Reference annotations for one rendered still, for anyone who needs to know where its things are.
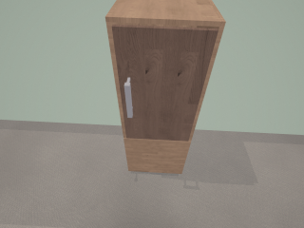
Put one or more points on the cupboard door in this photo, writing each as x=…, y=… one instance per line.
x=167, y=67

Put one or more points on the handle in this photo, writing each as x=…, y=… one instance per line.
x=128, y=98

